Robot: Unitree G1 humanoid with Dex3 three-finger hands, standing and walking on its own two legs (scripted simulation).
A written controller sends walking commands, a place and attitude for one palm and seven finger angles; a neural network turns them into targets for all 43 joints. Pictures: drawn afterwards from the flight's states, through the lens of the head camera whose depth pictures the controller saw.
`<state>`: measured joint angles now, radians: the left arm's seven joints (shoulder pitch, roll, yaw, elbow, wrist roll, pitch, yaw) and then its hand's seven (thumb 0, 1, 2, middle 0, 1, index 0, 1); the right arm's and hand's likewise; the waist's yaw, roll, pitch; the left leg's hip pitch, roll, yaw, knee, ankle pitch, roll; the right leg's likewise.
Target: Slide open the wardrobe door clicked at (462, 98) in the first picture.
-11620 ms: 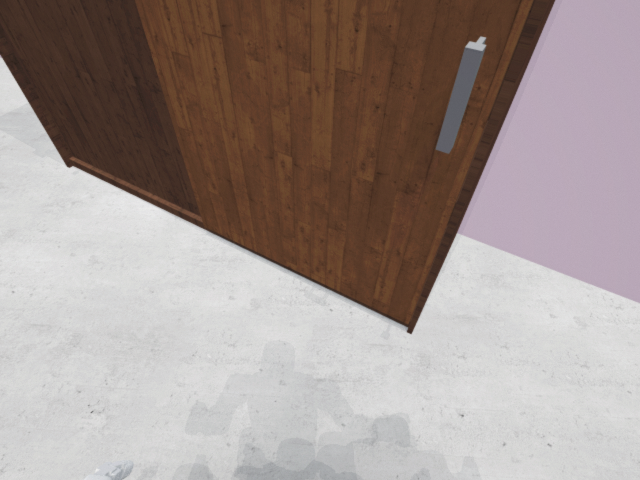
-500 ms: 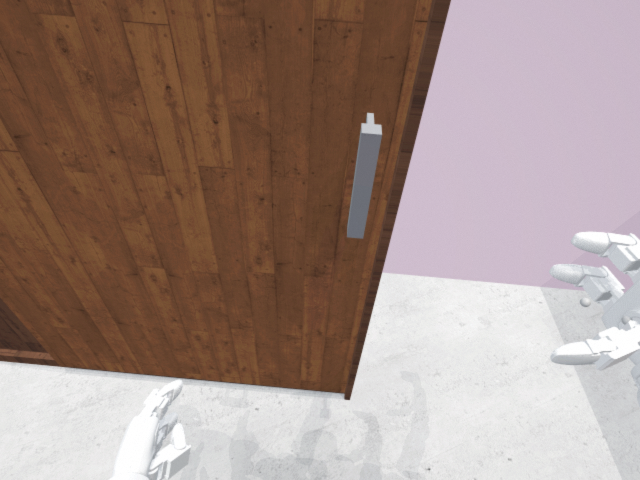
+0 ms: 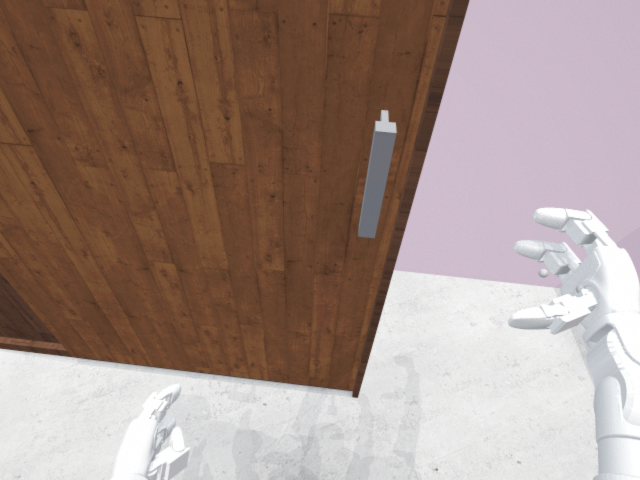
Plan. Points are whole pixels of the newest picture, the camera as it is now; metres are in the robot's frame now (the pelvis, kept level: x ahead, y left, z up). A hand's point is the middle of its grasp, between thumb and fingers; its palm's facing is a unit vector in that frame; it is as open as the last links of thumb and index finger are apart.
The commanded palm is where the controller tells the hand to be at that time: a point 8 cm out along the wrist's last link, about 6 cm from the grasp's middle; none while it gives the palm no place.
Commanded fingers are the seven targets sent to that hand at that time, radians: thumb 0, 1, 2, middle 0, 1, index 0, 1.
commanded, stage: move the hooked fingers beside the handle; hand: right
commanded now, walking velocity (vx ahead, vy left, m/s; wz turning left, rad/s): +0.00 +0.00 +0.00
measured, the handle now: (375, 176) +0.52 -0.06 +0.13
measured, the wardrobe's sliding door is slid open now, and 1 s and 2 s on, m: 0.00 0.00 0.00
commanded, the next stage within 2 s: feel for the door with the fingertips in 1.96 s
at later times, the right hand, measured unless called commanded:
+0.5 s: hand (491, 240) +0.38 -0.20 +0.14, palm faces +0.08 +1.00 +0.03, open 14.0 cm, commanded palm +0.35 -0.24 +0.14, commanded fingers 0.00 0.50 -0.30 0.30 1.20 0.30 1.20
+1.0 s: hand (441, 209) +0.43 -0.14 +0.14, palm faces +0.07 +1.00 +0.03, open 14.0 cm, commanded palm +0.41 -0.19 +0.13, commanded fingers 0.00 0.50 -0.30 0.30 1.20 0.30 1.20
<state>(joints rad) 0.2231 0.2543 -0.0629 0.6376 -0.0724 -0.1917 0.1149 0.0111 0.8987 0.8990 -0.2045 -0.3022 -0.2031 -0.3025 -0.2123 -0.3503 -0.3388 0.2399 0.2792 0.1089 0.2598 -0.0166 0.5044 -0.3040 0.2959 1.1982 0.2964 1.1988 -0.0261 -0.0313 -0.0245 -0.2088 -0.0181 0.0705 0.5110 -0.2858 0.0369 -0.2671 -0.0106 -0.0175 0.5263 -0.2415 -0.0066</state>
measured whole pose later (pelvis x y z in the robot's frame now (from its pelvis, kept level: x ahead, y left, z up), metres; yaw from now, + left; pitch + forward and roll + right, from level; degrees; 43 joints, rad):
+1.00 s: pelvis +0.00 -0.01 +0.00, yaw +1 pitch +3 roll +1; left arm 0.28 0.24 -0.03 0.70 -0.04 -0.07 0.06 0.01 0.90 0.90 -0.20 -0.30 -0.20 -0.30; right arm -0.62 -0.21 -0.18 0.64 0.16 -0.01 -0.01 -0.02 0.50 -0.30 0.29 1.20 0.29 1.20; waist 0.03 -0.02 -0.04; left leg -0.30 -0.02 0.06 0.55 -0.30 0.03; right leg -0.36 -0.01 -0.03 0.57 -0.26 -0.01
